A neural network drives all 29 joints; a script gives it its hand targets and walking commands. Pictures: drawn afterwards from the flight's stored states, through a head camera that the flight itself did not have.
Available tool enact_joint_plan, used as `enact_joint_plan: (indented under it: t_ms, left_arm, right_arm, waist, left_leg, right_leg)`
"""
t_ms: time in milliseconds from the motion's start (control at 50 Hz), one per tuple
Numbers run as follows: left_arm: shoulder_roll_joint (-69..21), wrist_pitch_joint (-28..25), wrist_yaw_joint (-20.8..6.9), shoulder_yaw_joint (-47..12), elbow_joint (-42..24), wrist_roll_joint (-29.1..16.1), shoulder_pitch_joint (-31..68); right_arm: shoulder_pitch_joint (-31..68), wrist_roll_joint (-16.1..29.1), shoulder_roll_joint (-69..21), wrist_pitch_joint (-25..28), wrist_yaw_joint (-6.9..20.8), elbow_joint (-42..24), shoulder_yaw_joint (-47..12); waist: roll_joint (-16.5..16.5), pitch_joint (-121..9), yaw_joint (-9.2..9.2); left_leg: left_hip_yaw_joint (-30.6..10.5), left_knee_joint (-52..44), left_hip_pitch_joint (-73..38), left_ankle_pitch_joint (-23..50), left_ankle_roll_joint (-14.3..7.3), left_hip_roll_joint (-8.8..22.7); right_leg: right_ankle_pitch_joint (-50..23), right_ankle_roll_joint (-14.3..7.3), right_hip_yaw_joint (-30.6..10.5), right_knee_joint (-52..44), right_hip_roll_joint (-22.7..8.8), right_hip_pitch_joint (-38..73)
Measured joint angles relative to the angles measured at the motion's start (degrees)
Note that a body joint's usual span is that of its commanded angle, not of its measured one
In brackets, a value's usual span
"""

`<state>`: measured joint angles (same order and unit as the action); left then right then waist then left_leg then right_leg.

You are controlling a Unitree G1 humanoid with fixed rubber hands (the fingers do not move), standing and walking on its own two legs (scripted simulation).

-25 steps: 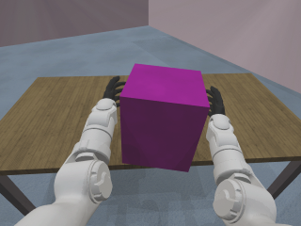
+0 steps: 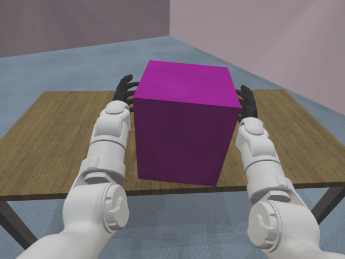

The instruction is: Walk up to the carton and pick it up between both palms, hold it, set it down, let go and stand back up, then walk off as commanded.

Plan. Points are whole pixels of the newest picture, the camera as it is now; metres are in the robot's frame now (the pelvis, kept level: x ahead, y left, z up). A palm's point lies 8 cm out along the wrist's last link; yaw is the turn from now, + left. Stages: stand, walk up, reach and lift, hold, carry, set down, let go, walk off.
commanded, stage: reach and lift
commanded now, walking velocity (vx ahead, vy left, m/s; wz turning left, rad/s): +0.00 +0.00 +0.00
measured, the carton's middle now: (182, 123) +0.44 +0.00 +0.15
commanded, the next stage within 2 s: hold in 1.14 s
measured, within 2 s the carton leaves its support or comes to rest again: neither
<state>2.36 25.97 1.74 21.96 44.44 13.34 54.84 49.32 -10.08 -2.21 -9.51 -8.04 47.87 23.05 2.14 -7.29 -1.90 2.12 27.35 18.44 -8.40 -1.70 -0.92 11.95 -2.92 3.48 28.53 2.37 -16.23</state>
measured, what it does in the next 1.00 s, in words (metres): stands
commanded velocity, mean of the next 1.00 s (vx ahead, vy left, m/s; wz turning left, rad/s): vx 0.00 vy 0.00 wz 0.00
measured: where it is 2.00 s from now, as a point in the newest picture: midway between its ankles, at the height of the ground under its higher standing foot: outside the picture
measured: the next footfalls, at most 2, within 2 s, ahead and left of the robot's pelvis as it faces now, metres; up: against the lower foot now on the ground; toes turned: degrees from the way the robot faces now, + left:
none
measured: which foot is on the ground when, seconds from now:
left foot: down 0.00-1.00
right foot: down 0.00-1.00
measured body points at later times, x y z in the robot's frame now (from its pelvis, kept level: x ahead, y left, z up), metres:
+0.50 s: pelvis -0.01 +0.01 +0.00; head -0.06 +0.03 +0.45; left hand +0.41 +0.16 +0.23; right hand +0.40 -0.14 +0.22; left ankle +0.07 +0.10 -0.74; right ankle +0.04 -0.08 -0.74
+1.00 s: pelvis +0.00 +0.00 +0.00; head -0.05 +0.03 +0.45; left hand +0.41 +0.16 +0.24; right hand +0.41 -0.14 +0.23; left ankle +0.07 +0.10 -0.74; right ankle +0.04 -0.08 -0.74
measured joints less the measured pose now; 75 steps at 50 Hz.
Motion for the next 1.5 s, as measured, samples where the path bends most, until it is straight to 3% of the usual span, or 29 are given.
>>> enact_joint_plan:
  t_ms: [220,340,520,720,920,1060,1320,1500]
  left_arm:
    - [0.1,5.3,0.2,-0.2,-2.5,0.0,0.0]
    - [0.1,7.4,0.2,-1.3,-8.2,0.0,-0.4]
    - [0.2,10.3,0.5,-1.3,-7.6,0.1,0.0]
    - [0.2,10.7,0.9,-3.0,-11.4,0.2,0.2]
    - [0.6,12.9,1.0,-3.0,-8.6,0.2,0.9]
    - [0.6,13.1,1.0,-3.2,-12.5,0.2,1.0]
    - [0.6,15.7,1.3,-3.2,-11.0,0.2,1.3]
    - [0.6,16.3,1.2,-3.2,-14.2,0.2,1.4]
  right_arm:
    - [1.4,1.1,0.7,-4.1,0.1,0.1,-1.2]
    - [1.6,3.6,1.1,-4.5,-0.3,-2.8,-3.4]
    - [3.0,3.6,1.9,-6.3,0.3,-0.1,-3.4]
    - [3.3,5.3,2.4,-6.0,0.3,-3.0,-4.0]
    - [4.1,5.3,3.0,-8.9,0.6,-0.8,-4.1]
    - [4.3,8.8,4.2,-9.0,-0.7,-3.9,-7.9]
    - [5.6,9.0,5.0,-11.0,-0.1,-0.7,-7.9]
    - [5.8,11.7,6.0,-12.5,-1.1,-4.1,-10.6]
  waist:
    - [0.2,0.9,0.0]
    - [0.5,0.2,0.0]
    - [0.5,1.4,-0.01]
    - [0.2,0.2,0.0]
    - [0.1,1.4,-0.01]
    - [0.5,0.8,0.0]
    - [-0.4,0.4,-0.01]
    - [-0.6,-1.6,-0.01]
  left_leg:
    - [0.0,-0.2,-1.3,0.1,0.0,0.0]
    - [0.0,-0.2,-1.3,0.1,0.0,0.0]
    - [0.0,-0.2,-1.9,0.1,0.0,0.0]
    - [0.0,-0.2,-2.0,-0.1,0.0,0.0]
    - [0.0,-0.5,-2.5,0.0,-0.1,0.0]
    - [0.0,-0.5,-2.5,-0.2,-0.1,0.0]
    - [0.0,-0.5,-2.5,-0.1,-0.1,0.0]
    - [0.0,-0.5,-2.5,-0.2,-0.1,0.0]
  right_leg:
    - [-0.5,0.0,0.0,-0.8,0.0,1.5]
    - [-0.5,0.0,0.0,-1.0,0.0,1.6]
    - [-0.8,0.0,0.0,-1.2,0.0,2.4]
    - [-0.5,0.0,0.0,-1.2,0.0,2.4]
    - [-0.6,0.0,0.0,-1.5,0.0,2.9]
    - [-0.4,0.0,0.0,-1.5,0.0,2.9]
    - [-0.6,0.0,0.0,-1.6,0.0,3.0]
    - [-0.4,0.0,0.0,-1.7,0.0,3.0]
